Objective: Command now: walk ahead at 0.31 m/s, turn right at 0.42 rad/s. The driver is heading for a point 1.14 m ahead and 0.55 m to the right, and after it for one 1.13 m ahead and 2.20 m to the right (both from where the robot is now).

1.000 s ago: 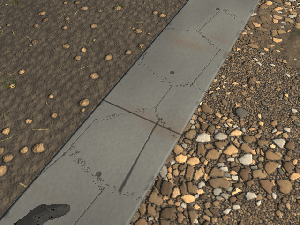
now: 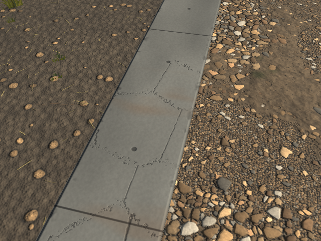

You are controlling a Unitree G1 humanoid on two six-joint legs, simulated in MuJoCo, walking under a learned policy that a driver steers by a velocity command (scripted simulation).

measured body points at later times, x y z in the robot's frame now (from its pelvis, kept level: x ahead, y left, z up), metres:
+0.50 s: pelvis +0.20 -0.11 +0.00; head +0.23 -0.14 +0.45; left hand +0.43 +0.10 -0.08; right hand +0.20 -0.41 -0.13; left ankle +0.13 +0.09 -0.63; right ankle +0.24 -0.20 -0.73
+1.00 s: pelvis +0.49 -0.19 +0.00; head +0.52 -0.21 +0.45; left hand +0.66 +0.04 -0.12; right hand +0.54 -0.51 -0.08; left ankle +0.62 -0.14 -0.73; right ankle +0.29 -0.21 -0.65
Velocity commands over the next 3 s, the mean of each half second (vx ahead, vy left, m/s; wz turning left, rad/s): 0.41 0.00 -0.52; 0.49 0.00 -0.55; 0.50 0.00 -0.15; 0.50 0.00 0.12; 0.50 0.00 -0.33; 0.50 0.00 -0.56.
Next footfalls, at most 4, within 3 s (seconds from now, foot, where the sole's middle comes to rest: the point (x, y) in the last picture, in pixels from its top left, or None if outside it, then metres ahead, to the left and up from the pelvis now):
0.38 right None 0.28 -0.21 -0.76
0.92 left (208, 213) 0.65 -0.16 -0.76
1.42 right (289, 195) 0.74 -0.53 -0.76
1.94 left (262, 131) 1.12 -0.49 -0.76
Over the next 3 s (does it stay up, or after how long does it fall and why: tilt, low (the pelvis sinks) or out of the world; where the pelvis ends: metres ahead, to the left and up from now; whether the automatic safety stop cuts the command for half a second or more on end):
stays up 1.42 -0.87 -0.01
